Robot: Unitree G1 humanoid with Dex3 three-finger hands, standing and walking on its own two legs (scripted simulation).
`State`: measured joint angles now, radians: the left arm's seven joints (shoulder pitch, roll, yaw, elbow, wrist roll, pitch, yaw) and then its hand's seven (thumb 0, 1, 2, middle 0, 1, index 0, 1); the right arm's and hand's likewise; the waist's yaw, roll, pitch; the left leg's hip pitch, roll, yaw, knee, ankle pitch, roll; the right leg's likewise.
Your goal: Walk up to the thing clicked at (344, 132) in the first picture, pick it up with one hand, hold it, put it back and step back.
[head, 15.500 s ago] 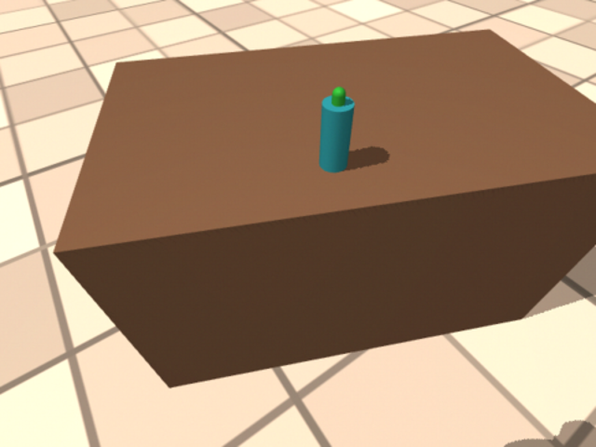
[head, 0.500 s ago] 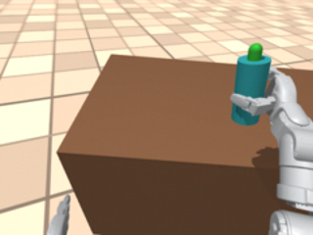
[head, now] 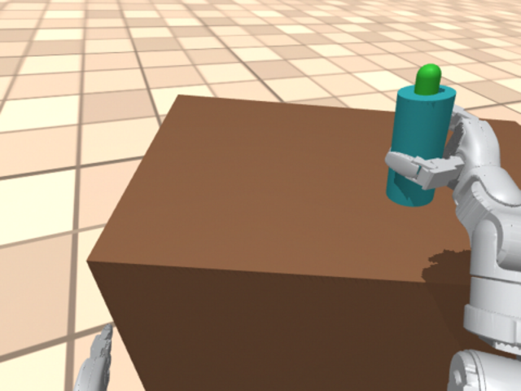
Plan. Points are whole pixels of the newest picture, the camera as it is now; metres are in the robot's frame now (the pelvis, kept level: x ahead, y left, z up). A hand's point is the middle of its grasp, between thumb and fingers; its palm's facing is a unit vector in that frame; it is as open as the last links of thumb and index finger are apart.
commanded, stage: hold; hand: right
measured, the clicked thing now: (418, 137) +0.35 -0.17 +0.29
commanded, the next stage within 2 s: none
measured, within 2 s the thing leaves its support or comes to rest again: neither
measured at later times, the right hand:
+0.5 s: hand (420, 153) +0.34 -0.17 +0.27, palm faces +0.11 +0.99 -0.01, open 10.0 cm
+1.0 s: hand (421, 150) +0.34 -0.17 +0.27, palm faces +0.11 +0.99 -0.01, open 10.0 cm
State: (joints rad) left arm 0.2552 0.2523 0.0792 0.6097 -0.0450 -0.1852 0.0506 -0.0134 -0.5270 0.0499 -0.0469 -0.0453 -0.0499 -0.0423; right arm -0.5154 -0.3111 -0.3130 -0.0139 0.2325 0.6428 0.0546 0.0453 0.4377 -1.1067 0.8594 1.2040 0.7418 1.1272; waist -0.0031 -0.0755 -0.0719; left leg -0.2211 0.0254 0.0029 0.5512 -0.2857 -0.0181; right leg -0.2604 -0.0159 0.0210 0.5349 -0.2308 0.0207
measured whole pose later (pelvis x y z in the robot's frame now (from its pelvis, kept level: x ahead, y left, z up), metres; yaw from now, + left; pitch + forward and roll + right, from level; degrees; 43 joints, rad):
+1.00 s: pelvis +0.00 +0.00 +0.00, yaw +0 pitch -3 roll +0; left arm 0.24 0.25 0.08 0.64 -0.05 -0.21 0.05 -0.01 -0.53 0.05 -0.05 -0.05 -0.06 -0.05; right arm -0.48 -0.31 -0.32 -0.11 0.25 0.71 0.05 0.04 0.44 -1.11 0.86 1.21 0.74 1.13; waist -0.01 -0.08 -0.07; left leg -0.21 0.03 0.01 0.55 -0.29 -0.02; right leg -0.25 -0.02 0.02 0.53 -0.24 0.02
